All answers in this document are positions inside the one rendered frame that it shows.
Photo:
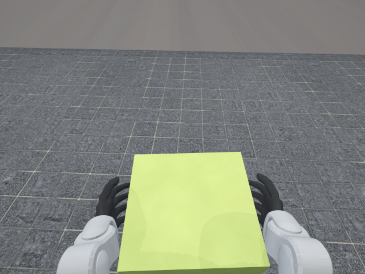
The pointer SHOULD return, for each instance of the robot right hand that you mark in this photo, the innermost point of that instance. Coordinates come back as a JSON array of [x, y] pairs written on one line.
[[270, 199]]

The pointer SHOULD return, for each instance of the robot left hand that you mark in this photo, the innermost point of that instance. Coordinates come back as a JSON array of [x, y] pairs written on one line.
[[108, 201]]

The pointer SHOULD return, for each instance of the carton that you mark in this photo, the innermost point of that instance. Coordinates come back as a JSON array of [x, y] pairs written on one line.
[[191, 213]]

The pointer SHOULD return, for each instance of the robot left forearm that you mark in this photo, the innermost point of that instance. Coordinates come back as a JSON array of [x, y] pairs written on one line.
[[94, 250]]

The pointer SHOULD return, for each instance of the robot right forearm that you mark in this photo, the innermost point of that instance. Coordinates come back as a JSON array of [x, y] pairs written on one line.
[[292, 248]]

